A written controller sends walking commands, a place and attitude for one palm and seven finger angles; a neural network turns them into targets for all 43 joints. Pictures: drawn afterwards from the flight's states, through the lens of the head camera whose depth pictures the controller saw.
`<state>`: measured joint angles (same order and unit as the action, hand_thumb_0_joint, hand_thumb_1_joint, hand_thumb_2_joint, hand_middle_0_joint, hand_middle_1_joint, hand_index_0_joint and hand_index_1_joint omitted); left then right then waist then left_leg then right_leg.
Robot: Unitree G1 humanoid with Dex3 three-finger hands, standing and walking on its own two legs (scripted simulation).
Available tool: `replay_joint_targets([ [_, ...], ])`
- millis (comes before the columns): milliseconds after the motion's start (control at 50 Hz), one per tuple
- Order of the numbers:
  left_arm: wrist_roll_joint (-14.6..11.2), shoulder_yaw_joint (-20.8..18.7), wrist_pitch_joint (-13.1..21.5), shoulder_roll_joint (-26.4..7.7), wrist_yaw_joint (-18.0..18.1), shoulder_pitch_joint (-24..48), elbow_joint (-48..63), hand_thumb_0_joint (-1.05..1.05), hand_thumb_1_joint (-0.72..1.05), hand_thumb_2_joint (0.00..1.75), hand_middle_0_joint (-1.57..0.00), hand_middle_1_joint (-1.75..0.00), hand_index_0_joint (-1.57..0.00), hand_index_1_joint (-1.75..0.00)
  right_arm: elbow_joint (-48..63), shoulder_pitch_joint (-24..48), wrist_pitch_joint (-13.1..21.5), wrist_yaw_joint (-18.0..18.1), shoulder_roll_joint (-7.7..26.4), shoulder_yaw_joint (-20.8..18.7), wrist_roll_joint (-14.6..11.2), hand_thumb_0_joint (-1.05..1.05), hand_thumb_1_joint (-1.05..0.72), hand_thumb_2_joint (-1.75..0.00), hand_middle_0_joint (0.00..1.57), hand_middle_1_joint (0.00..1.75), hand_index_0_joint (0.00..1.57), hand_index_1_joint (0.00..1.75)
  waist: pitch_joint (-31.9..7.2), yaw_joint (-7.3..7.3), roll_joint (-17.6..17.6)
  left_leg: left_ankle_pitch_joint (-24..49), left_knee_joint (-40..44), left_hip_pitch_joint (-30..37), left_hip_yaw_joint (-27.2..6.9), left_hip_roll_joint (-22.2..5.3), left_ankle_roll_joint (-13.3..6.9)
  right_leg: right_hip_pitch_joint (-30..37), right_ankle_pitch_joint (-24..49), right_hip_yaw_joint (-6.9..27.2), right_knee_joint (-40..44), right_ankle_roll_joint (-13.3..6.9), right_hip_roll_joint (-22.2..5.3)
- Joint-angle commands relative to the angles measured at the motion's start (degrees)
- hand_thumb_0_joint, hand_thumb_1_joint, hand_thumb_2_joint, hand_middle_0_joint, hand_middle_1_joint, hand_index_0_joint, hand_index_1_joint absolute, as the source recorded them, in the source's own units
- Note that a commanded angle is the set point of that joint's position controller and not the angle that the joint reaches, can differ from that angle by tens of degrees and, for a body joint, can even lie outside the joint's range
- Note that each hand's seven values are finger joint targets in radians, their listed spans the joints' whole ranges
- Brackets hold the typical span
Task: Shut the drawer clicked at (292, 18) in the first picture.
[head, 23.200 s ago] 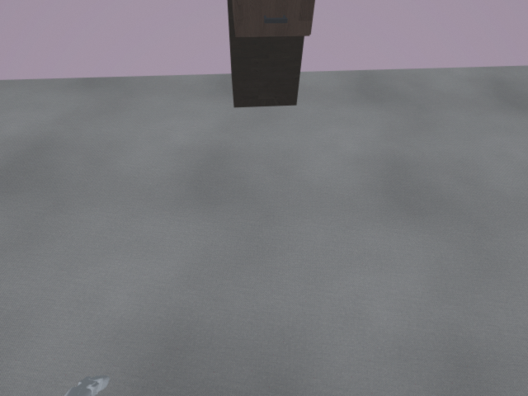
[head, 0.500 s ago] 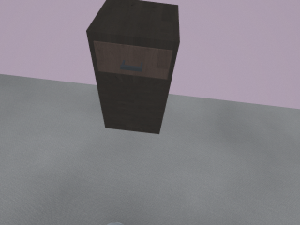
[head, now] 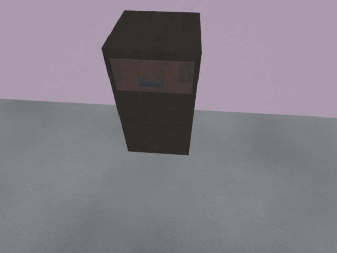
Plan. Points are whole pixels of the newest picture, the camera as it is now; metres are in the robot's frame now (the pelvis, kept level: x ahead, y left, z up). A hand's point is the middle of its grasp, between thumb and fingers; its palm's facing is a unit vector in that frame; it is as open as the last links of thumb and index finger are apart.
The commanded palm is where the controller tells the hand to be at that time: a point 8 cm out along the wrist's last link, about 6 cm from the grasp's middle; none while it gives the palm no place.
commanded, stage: let the arm hang, fingers relaxed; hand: left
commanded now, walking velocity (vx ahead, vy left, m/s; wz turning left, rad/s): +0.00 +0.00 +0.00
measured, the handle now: (151, 81) +0.85 +0.13 -0.11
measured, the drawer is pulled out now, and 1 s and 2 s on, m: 0.00 0.00 0.00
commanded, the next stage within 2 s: look to check the result in 0.28 s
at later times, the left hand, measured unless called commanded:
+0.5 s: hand out of the picture +0.02 +0.14 -0.17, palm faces +0.04 -0.98 -0.18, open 7.4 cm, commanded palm none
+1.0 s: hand out of the picture +0.03 +0.14 -0.17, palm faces +0.04 -0.98 -0.18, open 7.4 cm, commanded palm none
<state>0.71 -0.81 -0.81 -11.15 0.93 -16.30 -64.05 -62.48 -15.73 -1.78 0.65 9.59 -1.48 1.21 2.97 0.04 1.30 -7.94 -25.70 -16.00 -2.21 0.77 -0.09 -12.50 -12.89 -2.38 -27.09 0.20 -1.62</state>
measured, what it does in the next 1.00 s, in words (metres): stands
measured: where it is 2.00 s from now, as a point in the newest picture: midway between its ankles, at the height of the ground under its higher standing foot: outside the picture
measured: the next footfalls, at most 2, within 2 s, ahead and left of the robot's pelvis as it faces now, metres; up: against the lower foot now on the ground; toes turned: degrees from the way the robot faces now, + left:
none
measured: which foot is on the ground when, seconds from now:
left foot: down 0.00-1.00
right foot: down 0.00-1.00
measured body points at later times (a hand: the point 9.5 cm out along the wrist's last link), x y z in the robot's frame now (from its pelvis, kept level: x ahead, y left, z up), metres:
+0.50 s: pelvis +0.02 -0.02 +0.00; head +0.04 -0.03 +0.45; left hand +0.02 +0.20 -0.16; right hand +0.00 -0.22 -0.17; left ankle +0.07 +0.12 -0.74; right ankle +0.02 -0.13 -0.74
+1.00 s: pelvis +0.03 -0.03 +0.00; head +0.05 -0.03 +0.45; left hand +0.03 +0.19 -0.16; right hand +0.02 -0.24 -0.16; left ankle +0.07 +0.12 -0.74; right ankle +0.02 -0.13 -0.74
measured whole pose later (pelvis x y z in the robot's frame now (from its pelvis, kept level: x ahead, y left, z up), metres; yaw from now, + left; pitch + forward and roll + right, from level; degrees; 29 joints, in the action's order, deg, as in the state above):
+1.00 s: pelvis +0.03 -0.03 +0.00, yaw +0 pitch -2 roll +0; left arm 0.3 -1.3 0.2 -7.5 1.6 -15.1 -65.2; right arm -65.2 -15.5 -0.7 1.9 6.9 -1.1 1.0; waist 4.1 0.4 0.7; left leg -10.4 -24.8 -12.5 -3.0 -1.6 2.2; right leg -8.4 -14.6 -3.1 -24.9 -1.6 0.7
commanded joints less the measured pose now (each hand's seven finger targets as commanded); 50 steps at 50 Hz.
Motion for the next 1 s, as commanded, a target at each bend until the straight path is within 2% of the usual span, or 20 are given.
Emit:
replay_joint_targets([
  [0,-0.02,-1.28,0.94,-5.80,0.58,-2.68,1.31,0.00,0.90,0.90,-0.20,-0.30,-0.20,-0.30,0.80,-3.77,1.04,0.67,4.61,-0.74,0.24,0.00,-0.90,-0.90,0.20,0.30,0.20,0.30,2.94,0.15,-0.42,-9.59,6.37,0.22,-4.18,-3.80,-1.87,-4.82,-12.18,4.13,8.53,-2.92,-3.34],
  [60,-0.08,-1.24,0.98,-4.89,0.64,-2.38,1.14,0.00,0.90,0.90,-0.20,-0.30,-0.20,-0.30,0.35,-4.00,1.14,0.79,3.86,-0.56,0.28,0.00,-0.90,-0.90,0.20,0.30,0.20,0.30,2.79,0.12,0.93,-8.77,6.44,0.11,-4.05,-3.87,-1.68,-4.22,-10.59,4.00,8.00,-2.81,-3.13],
  [120,-0.12,-1.25,1.06,-4.17,0.74,-2.21,1.04,0.00,0.90,0.90,-0.20,-0.30,-0.20,-0.30,0.17,-4.11,1.27,0.93,3.14,-0.48,0.17,0.00,-0.90,-0.90,0.20,0.30,0.20,0.30,3.17,0.03,0.62,-6.67,6.27,0.05,-3.72,-4.02,-1.55,-3.49,-8.38,3.64,7.85,-2.69,-3.22],
  [160,-0.20,-1.25,1.22,-3.64,0.79,-2.30,1.00,0.00,0.90,0.90,-0.20,-0.30,-0.20,-0.30,-0.05,-4.54,1.44,1.06,2.87,-0.44,0.13,0.00,-0.90,-0.90,0.20,0.30,0.20,0.30,1.96,0.07,0.88,-4.78,5.89,0.89,-3.58,-4.20,-1.52,-2.52,-6.66,3.67,7.70,-2.73,-3.20],
  [180,-0.14,-1.33,1.34,-3.89,0.88,-2.38,1.01,0.00,0.90,0.90,-0.20,-0.30,-0.20,-0.30,-0.06,-4.71,1.51,1.09,2.88,-0.53,0.02,0.00,-0.90,-0.90,0.20,0.30,0.20,0.30,1.71,-0.04,-0.18,-3.13,5.33,1.23,-3.34,-4.18,-1.44,-2.11,-5.72,3.61,7.64,-2.75,-3.20],
  [240,-0.32,-1.28,1.47,-3.13,0.93,-2.29,0.78,0.00,0.90,0.90,-0.20,-0.30,-0.20,-0.30,-0.61,-4.96,1.76,1.28,2.20,-0.33,0.00,0.00,-0.90,-0.90,0.20,0.30,0.20,0.30,0.35,0.08,0.84,0.32,4.76,2.46,-2.85,-4.53,-1.42,-0.81,-2.49,3.64,7.36,-2.69,-3.41],
  [280,-0.27,-1.32,1.57,-3.19,1.05,-2.28,0.75,0.00,0.90,0.90,-0.20,-0.30,-0.20,-0.30,-0.57,-4.98,1.78,1.38,2.52,-0.48,-0.14,0.00,-0.90,-0.90,0.20,0.30,0.20,0.30,0.66,0.06,-0.89,1.93,3.97,2.82,-2.58,-4.61,-1.32,-0.60,-1.43,3.48,7.43,-2.69,-3.39],
  [500,-0.35,-1.43,1.71,-2.19,1.34,-2.56,0.22,0.00,0.90,0.90,-0.20,-0.30,-0.20,-0.30,-1.58,-5.07,1.66,1.59,1.42,-0.42,-0.09,0.00,-0.90,-0.90,0.20,0.30,0.20,0.30,1.37,0.49,-1.89,3.19,2.92,4.42,-1.40,-4.77,-0.98,-0.80,-0.71,3.73,8.61,-2.94,-3.69],
  [520,-0.34,-1.44,1.73,-2.03,1.34,-2.70,0.21,0.00,0.90,0.90,-0.20,-0.30,-0.20,-0.30,-1.71,-5.07,1.74,1.63,1.42,-0.41,-0.08,0.00,-0.90,-0.90,0.20,0.30,0.20,0.30,1.27,0.49,-0.79,3.56,3.02,4.54,-1.41,-4.80,-0.98,-0.59,-0.17,3.84,8.56,-2.92,-3.63],
  [620,-0.30,-1.41,1.70,-1.95,1.33,-2.77,0.01,0.00,0.90,0.90,-0.20,-0.30,-0.20,-0.30,-1.82,-4.65,1.60,1.65,1.30,-0.34,-0.03,0.00,-0.90,-0.90,0.20,0.30,0.20,0.30,2.58,0.51,-0.94,2.29,3.09,4.29,-1.28,-4.69,-0.83,-1.29,-2.02,4.08,9.52,-3.00,-3.61],
  [680,-0.28,-1.48,1.77,-2.18,1.33,-3.14,-0.01,0.00,0.90,0.90,-0.20,-0.30,-0.20,-0.30,-1.71,-4.66,1.78,1.74,1.84,-0.42,-0.10,0.00,-0.90,-0.90,0.20,0.30,0.20,0.30,1.43,0.43,-0.24,3.44,3.04,5.03,-1.48,-5.00,-0.93,-0.44,-0.25,3.90,8.94,-3.00,-3.47],
  [780,-0.22,-1.58,1.79,-2.23,1.30,-2.94,-0.04,0.00,0.90,0.90,-0.20,-0.30,-0.20,-0.30,-1.63,-4.50,1.81,1.77,2.06,-0.44,-0.11,0.00,-0.90,-0.90,0.20,0.30,0.20,0.30,2.06,0.39,-1.02,3.31,3.28,4.60,-1.41,-4.99,-0.82,-0.09,-0.19,3.88,9.25,-2.96,-3.39],
  [860,-0.32,-1.58,1.72,-2.20,1.22,-2.88,-0.04,0.00,0.90,0.90,-0.20,-0.30,-0.20,-0.30,-1.86,-4.12,1.87,1.80,2.06,-0.34,-0.02,0.00,-0.90,-0.90,0.20,0.30,0.20,0.30,2.10,0.26,0.15,3.18,3.64,4.84,-1.46,-5.00,-0.79,0.06,-0.14,3.83,9.20,-2.93,-3.38],
  [980,-0.27,-1.62,1.85,-2.77,1.27,-2.80,0.15,0.00,0.90,0.90,-0.20,-0.30,-0.20,-0.30,-1.74,-4.17,1.87,1.77,2.51,-0.52,-0.15,0.00,-0.90,-0.90,0.20,0.30,0.20,0.30,1.87,0.32,-1.41,3.48,3.47,5.07,-1.35,-5.04,-0.79,0.36,0.42,3.93,9.54,-2.96,-3.57],
])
